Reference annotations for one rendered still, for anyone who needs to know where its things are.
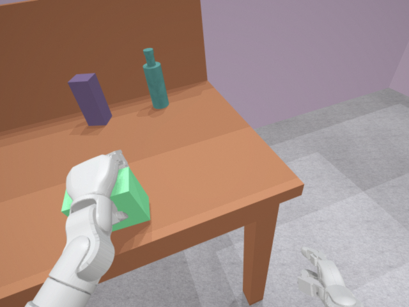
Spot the sponge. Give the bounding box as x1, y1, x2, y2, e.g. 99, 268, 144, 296
61, 167, 150, 232

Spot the robot left forearm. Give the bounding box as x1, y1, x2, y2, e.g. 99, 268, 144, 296
25, 194, 114, 307

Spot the right robot hand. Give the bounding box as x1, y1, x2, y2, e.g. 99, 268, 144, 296
298, 246, 346, 304

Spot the table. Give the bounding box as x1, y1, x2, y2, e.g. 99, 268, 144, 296
0, 0, 304, 307

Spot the robot right forearm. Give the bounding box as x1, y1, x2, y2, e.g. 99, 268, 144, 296
323, 285, 364, 307

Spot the left robot hand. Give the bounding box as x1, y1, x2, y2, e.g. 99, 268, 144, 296
66, 150, 129, 225

